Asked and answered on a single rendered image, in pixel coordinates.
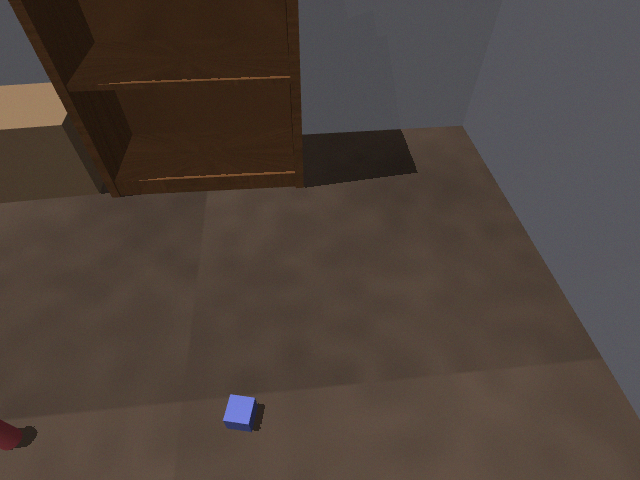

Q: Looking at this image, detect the bookshelf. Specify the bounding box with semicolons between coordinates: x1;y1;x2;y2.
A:
8;0;304;198

